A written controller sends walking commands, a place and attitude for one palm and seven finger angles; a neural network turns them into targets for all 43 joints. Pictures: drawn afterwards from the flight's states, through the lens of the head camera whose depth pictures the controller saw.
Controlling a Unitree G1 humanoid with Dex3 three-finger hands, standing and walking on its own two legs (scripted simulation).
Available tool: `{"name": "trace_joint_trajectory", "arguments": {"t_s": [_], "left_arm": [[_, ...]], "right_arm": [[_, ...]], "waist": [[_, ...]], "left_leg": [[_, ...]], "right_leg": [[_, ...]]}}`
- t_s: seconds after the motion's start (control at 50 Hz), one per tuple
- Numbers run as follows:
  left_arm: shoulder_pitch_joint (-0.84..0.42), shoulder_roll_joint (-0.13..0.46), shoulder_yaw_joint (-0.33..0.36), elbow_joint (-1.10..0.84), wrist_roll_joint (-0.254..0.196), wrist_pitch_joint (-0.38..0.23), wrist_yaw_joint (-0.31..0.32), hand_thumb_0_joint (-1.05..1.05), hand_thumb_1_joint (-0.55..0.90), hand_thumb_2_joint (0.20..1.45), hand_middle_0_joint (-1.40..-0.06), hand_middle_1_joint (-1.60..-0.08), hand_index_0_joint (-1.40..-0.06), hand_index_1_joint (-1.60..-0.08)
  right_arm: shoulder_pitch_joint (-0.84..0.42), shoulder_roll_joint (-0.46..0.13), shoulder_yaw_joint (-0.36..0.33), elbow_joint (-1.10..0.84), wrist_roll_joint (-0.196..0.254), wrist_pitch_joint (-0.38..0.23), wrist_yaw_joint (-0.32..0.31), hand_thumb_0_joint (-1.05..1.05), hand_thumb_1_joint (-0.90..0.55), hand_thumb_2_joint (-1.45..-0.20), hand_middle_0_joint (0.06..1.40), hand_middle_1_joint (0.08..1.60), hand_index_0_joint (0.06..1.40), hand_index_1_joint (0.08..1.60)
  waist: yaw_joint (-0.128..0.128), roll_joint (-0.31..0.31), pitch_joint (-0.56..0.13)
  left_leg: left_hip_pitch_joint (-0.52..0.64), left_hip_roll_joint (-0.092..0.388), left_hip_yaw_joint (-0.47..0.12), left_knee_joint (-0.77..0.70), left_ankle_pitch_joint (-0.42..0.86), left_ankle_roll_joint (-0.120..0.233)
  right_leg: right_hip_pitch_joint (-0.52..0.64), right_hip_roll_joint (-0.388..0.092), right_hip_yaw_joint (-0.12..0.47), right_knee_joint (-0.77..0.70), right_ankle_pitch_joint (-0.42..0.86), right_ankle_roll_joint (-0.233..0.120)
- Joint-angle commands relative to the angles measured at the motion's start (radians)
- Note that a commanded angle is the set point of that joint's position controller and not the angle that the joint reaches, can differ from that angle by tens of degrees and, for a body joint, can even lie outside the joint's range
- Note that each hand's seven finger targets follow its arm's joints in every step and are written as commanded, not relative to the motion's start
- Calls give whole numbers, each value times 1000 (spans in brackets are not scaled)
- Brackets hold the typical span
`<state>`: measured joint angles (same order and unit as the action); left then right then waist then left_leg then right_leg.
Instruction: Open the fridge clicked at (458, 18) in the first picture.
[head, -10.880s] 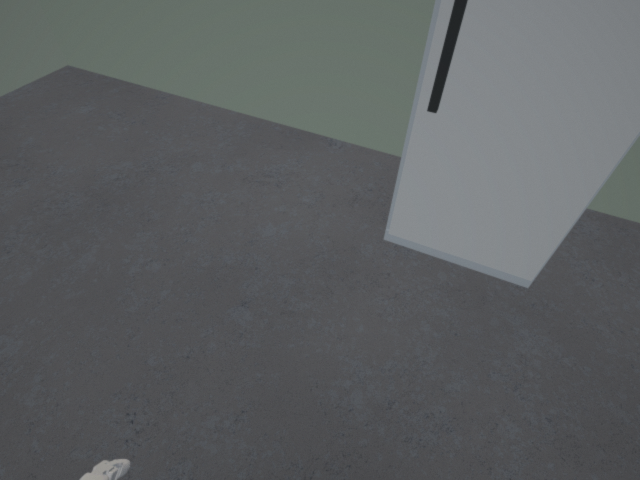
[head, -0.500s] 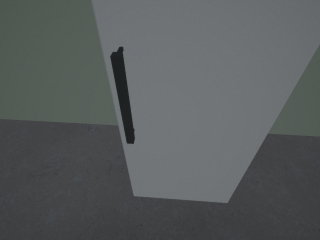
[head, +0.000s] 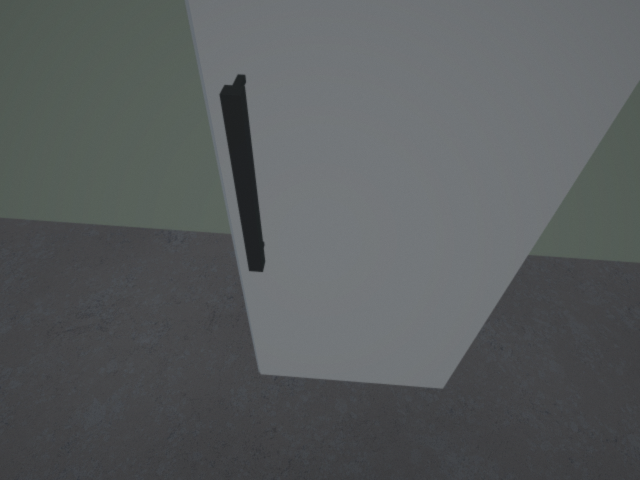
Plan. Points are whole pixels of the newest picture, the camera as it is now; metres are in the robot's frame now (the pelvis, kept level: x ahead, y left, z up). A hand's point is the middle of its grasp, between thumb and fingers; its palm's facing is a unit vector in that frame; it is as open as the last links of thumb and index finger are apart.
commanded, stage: look again from close up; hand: left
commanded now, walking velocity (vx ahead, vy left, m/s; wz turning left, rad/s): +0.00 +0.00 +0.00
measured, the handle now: (250, 187) +0.52 +0.14 +0.08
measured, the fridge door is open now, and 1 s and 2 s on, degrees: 0 0 0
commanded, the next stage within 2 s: raise the hand to about handle height in 1.84 s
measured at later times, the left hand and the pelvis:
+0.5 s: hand out of the picture -0.01 +0.16 -0.18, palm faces +0.04 -0.99 -0.16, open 7.4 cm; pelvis +0.01 +0.01 +0.00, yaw +0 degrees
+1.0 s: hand out of the picture +0.00 +0.16 -0.17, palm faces +0.03 -0.99 -0.16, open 7.4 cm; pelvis +0.01 +0.01 +0.00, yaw +0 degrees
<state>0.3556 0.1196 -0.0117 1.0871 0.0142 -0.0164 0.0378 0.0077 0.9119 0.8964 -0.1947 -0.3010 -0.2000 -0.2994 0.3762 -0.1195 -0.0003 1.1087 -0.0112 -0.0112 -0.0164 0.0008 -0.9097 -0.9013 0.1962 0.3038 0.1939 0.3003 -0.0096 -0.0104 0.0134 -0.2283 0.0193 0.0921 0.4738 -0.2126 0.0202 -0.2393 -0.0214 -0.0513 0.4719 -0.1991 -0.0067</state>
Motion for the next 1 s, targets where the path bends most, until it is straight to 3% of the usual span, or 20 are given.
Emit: {"name": "trace_joint_trajectory", "arguments": {"t_s": [0.0, 0.18, 0.4, 0.6, 0.98], "left_arm": [[62, 85, 20, -32, 1, -12, 3, 0, 900, 900, -200, -300, -200, -300], [64, 73, 17, -21, 2, -10, 4, 0, 900, 900, -200, -300, -200, -300], [61, 72, 19, -24, 5, -11, 5, 0, 900, 900, -200, -300, -200, -300], [62, 73, 20, -22, 5, -11, 5, 0, 900, 900, -200, -300, -200, -300], [56, 76, 23, -26, 3, -12, 4, 0, 900, 900, -200, -300, -200, -300]], "right_arm": [[47, -80, -9, -32, -1, -16, -8, 0, -900, -900, 200, 300, 200, 300], [30, -83, -12, -28, 0, -13, -10, 0, -900, -900, 200, 300, 200, 300], [11, -84, -16, -29, 0, -15, -9, 0, -900, -900, 200, 300, 200, 300], [1, -89, -16, -28, 0, -17, -11, 0, -900, -900, 200, 300, 200, 300], [10, -80, -15, -17, 0, -16, -10, 0, -900, -900, 200, 300, 200, 300]], "waist": [[13, 14, 82], [11, 18, 106], [11, -7, 89], [13, 9, 78], [11, 5, 75]], "left_leg": [[-79, 83, -117, -151, -107, 7], [-78, 88, -122, -173, -134, 5], [-49, 89, -120, -173, -80, 7], [-31, 92, -118, -180, -58, 8], [-26, 85, -107, -173, -64, 3]], "right_leg": [[0, -78, 111, -123, -74, -37], [-10, -76, 104, -123, -64, -31], [6, -79, 99, -123, -13, -27], [22, -81, 96, -121, 18, -26], [14, -83, 103, -134, -18, -26]]}}
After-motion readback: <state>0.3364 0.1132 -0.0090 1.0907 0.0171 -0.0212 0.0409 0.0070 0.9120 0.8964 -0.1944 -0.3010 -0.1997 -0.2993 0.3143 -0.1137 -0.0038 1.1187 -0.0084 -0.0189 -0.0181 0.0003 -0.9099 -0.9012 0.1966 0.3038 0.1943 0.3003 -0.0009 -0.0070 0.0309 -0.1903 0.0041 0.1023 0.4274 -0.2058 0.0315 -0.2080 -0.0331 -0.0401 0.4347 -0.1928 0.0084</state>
